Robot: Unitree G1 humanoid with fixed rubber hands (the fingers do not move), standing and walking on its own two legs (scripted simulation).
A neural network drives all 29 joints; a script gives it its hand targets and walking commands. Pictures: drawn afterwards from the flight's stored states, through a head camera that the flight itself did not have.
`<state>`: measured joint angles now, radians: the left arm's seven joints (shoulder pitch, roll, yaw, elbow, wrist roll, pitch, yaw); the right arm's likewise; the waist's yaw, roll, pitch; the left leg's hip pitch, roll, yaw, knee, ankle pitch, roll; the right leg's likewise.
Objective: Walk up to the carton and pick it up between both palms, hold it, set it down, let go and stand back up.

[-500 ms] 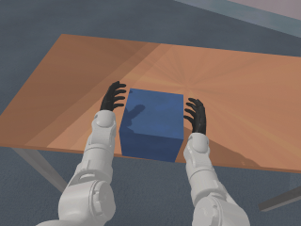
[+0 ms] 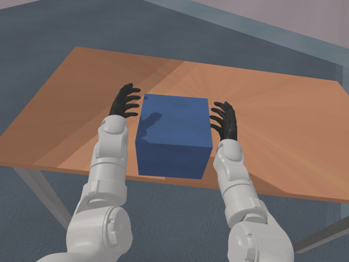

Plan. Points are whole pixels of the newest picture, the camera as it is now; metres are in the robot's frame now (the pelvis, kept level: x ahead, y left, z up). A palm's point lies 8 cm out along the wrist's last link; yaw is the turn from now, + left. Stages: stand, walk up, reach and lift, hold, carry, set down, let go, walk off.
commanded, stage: reach and lift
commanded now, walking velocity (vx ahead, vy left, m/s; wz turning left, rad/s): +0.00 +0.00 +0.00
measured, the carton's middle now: (173, 136) +0.41 -0.02 +0.05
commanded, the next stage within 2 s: hold in 1.62 s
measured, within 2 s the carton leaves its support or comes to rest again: neither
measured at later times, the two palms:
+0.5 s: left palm (115, 122) +0.36 +0.12 +0.15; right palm (234, 139) +0.34 -0.14 +0.13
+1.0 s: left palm (112, 121) +0.36 +0.12 +0.16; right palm (232, 131) +0.34 -0.13 +0.15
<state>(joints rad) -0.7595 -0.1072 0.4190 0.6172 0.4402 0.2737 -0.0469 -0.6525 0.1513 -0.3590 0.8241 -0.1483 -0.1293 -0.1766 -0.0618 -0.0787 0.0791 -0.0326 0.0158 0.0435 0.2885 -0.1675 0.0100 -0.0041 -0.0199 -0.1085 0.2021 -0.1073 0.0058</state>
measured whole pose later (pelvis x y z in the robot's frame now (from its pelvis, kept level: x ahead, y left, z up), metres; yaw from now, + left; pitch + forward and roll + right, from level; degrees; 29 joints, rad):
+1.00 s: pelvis -0.01 -0.01 +0.00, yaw +1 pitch -12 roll -1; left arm -0.57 -0.13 0.30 0.08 0.48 0.63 -0.05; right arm -0.58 0.09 0.00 0.55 0.07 0.01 -0.25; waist -0.11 -0.09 0.17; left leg 0.07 0.03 0.02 0.32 -0.18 0.00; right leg 0.11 -0.01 -0.13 0.23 -0.13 -0.01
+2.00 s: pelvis -0.03 -0.01 +0.00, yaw +1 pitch -16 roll +0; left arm -0.62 -0.14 0.35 0.02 0.54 0.79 -0.11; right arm -0.63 0.10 -0.02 0.51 0.08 0.17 -0.23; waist -0.10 -0.09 0.17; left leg 0.14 0.02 0.03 0.28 -0.15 0.00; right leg 0.15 -0.02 -0.13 0.26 -0.14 -0.02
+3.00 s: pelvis -0.02 -0.02 +0.00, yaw +3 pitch -13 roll +0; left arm -0.64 -0.17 0.34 0.00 0.53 0.78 -0.08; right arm -0.61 0.09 -0.03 0.47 0.07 0.14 -0.23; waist -0.10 -0.06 0.17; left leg 0.10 0.03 0.06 0.26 -0.13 -0.01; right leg 0.12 -0.01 -0.12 0.24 -0.13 -0.02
